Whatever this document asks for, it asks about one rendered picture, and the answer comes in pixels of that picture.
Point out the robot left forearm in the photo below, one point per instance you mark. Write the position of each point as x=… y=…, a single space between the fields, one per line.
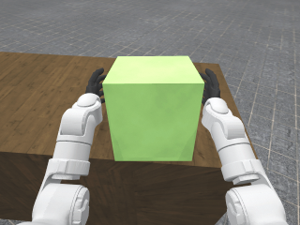
x=70 y=158

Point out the robot right hand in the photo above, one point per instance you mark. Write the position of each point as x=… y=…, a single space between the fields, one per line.
x=211 y=85

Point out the right robot upper arm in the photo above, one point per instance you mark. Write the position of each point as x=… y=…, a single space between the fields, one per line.
x=254 y=205

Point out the pedestal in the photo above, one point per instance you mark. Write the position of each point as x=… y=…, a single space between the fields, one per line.
x=35 y=91

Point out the left robot upper arm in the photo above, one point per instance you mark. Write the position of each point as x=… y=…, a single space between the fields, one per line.
x=61 y=204

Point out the robot right forearm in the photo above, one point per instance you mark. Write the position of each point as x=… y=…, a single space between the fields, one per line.
x=238 y=161

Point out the carton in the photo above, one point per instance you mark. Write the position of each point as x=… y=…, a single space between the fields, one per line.
x=153 y=105

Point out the robot left hand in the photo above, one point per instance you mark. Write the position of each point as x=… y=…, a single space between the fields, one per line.
x=94 y=84

